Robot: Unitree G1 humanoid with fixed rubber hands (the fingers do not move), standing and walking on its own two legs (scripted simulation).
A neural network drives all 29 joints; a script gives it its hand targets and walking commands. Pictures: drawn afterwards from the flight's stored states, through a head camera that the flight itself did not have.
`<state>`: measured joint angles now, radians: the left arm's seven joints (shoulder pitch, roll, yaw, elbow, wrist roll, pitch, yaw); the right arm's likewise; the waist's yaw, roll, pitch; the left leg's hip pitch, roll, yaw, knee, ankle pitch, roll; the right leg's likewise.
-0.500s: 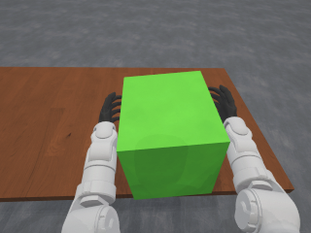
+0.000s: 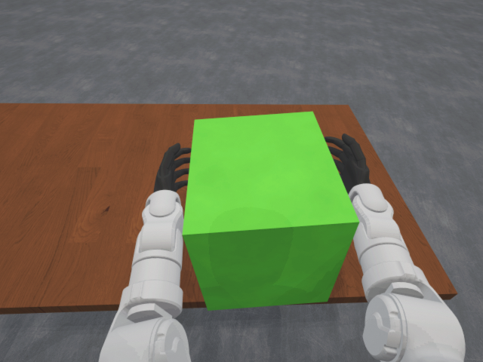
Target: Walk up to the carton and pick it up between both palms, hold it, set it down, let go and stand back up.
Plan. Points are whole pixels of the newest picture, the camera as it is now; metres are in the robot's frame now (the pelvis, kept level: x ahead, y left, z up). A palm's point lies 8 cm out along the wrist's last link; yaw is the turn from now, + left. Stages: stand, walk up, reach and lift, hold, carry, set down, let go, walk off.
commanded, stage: set down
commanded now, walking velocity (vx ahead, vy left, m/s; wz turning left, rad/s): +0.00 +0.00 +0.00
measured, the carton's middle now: (260, 210) +0.39 -0.01 +0.05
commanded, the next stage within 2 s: none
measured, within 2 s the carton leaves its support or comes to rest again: neither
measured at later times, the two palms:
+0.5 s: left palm (170, 191) +0.38 +0.15 +0.10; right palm (355, 180) +0.40 -0.16 +0.13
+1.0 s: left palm (166, 203) +0.38 +0.17 +0.07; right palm (352, 183) +0.41 -0.17 +0.11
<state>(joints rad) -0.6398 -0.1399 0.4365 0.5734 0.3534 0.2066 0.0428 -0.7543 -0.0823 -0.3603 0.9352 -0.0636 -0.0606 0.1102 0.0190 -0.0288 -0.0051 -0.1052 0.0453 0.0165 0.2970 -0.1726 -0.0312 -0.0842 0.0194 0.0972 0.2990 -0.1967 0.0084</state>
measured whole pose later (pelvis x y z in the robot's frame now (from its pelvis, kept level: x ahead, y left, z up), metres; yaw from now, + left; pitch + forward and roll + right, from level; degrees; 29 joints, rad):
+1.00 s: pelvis -0.01 -0.01 +0.00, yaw +0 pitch +4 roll +0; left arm -0.67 -0.01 0.29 0.83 0.09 0.02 0.19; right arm -0.82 -0.28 0.16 1.04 0.29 -0.08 -0.02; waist 0.04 -0.02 -0.03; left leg -0.23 0.06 0.02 0.32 -0.16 -0.04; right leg -0.22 0.03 0.10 0.34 -0.19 0.00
